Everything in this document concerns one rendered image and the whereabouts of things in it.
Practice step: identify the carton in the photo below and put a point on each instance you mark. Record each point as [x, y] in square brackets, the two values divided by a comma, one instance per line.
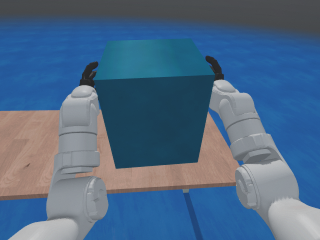
[154, 96]

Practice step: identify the robot right hand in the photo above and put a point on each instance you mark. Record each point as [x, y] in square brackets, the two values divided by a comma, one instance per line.
[215, 68]

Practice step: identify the right robot forearm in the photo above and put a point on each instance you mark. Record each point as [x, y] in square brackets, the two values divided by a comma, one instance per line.
[249, 140]

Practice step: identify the robot right upper arm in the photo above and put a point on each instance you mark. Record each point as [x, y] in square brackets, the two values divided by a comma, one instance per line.
[269, 188]

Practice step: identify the robot left upper arm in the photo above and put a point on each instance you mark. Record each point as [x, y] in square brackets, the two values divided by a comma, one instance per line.
[73, 207]

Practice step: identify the robot left hand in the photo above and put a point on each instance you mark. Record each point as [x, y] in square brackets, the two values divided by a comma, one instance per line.
[88, 75]

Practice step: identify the left robot forearm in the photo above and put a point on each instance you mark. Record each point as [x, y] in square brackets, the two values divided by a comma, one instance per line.
[77, 131]

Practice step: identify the table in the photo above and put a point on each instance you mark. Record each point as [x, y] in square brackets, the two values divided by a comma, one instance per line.
[29, 141]

